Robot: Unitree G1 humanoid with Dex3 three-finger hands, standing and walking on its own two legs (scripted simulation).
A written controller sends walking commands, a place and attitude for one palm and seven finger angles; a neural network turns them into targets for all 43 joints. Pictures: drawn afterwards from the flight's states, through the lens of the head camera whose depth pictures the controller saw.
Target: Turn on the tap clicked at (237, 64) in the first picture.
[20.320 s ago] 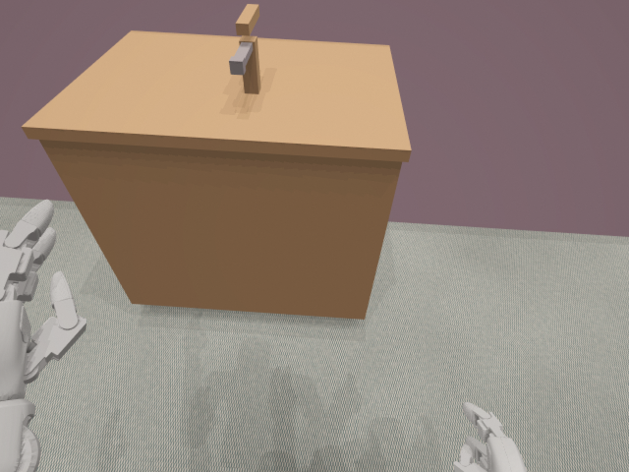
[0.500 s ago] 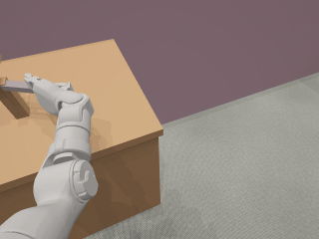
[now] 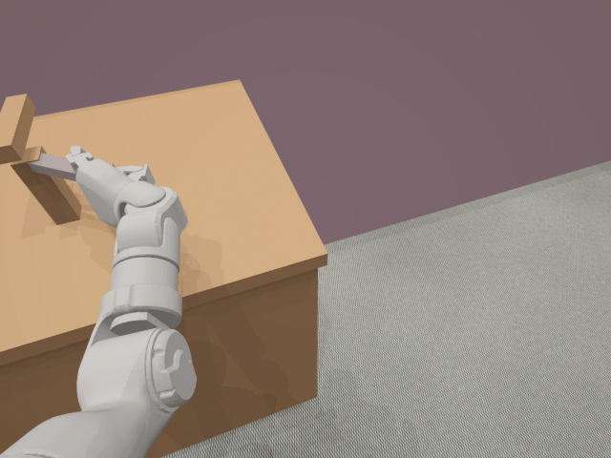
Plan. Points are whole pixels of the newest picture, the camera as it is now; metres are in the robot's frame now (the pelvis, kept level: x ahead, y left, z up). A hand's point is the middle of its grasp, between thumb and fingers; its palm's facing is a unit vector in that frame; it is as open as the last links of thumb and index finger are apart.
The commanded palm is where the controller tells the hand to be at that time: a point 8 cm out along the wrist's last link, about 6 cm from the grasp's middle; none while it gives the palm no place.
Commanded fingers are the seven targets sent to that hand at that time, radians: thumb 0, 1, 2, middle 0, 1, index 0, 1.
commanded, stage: lift the hand up off the lever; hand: left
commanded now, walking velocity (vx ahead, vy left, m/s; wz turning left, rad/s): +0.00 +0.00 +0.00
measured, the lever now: (103, 176) +0.45 +0.28 +0.15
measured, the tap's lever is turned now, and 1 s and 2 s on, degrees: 53 40 41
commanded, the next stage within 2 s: draw the hand back beside the body in 1.08 s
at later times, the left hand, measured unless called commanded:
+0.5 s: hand (135, 181) +0.43 +0.23 +0.16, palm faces +0.79 -0.61 -0.04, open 7.5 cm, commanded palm +0.38 +0.24 +0.22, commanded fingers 0.00 0.90 0.90 -0.15 -0.15 -0.15 -0.15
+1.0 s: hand (128, 184) +0.42 +0.23 +0.16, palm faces +0.78 -0.62 -0.03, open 7.4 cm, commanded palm +0.37 +0.24 +0.23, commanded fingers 0.00 0.90 0.90 -0.15 -0.15 -0.15 -0.15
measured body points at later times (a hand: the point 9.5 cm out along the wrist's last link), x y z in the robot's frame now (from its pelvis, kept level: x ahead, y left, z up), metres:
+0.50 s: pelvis +0.00 +0.00 +0.00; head +0.01 -0.02 +0.45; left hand +0.39 +0.25 +0.17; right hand +0.11 -0.24 -0.13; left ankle -0.02 +0.13 -0.73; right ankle -0.01 -0.07 -0.73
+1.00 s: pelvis +0.00 +0.00 +0.00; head +0.00 -0.02 +0.45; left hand +0.38 +0.26 +0.17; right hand +0.13 -0.23 -0.13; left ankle -0.02 +0.13 -0.73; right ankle -0.01 -0.07 -0.73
